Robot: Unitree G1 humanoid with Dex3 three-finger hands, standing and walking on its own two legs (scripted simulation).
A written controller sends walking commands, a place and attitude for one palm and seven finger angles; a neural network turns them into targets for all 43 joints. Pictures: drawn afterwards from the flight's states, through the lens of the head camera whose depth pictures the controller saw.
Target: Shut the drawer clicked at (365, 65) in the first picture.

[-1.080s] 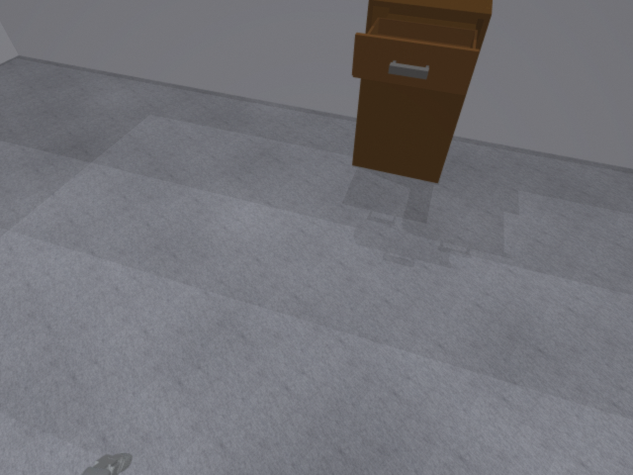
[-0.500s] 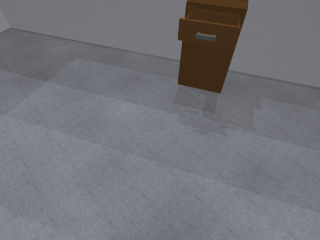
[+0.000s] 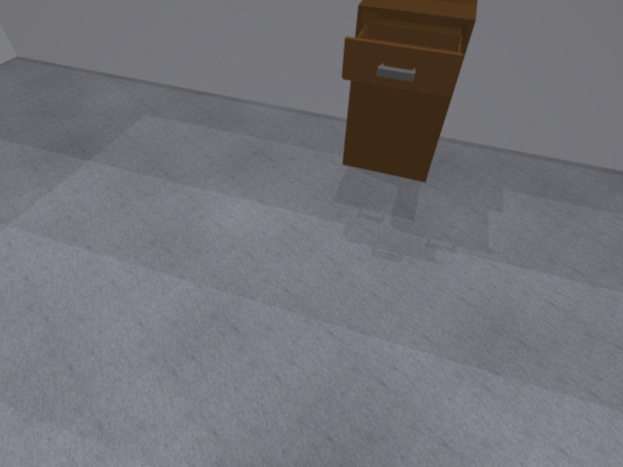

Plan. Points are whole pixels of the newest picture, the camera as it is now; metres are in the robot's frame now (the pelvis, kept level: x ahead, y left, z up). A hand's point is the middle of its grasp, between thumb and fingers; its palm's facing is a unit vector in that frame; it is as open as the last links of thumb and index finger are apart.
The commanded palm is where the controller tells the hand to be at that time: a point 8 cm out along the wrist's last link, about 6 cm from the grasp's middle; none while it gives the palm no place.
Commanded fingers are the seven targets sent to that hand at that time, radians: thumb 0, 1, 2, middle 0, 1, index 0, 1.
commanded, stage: look at it before walking up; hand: left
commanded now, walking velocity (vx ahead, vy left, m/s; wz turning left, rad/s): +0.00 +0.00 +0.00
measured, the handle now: (396, 70) +1.37 -0.22 -0.09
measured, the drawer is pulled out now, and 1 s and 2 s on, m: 0.30 0.30 0.30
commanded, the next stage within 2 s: walk to a spot facing it in 0.36 s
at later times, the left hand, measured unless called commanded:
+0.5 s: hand out of the picture +0.08 +0.25 -0.16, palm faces -0.03 -0.94 -0.34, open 7.4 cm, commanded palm none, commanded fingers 0.00 0.90 0.90 -0.20 -0.30 -0.20 -0.30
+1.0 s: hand out of the picture +0.12 +0.13 -0.18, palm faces -0.11 -0.97 -0.20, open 7.3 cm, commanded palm none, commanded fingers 0.00 0.90 0.90 -0.20 -0.30 -0.20 -0.30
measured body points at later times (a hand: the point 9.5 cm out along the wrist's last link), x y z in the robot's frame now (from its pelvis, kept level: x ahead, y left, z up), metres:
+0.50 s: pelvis +0.01 +0.00 +0.00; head +0.01 +0.00 +0.45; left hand +0.08 +0.30 -0.13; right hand +0.08 -0.29 -0.13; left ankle +0.01 +0.13 -0.74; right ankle +0.01 -0.12 -0.74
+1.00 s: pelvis +0.12 -0.05 -0.01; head +0.13 -0.05 +0.44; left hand +0.13 +0.19 -0.16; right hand +0.08 -0.29 -0.17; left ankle +0.11 +0.09 -0.66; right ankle +0.07 -0.12 -0.74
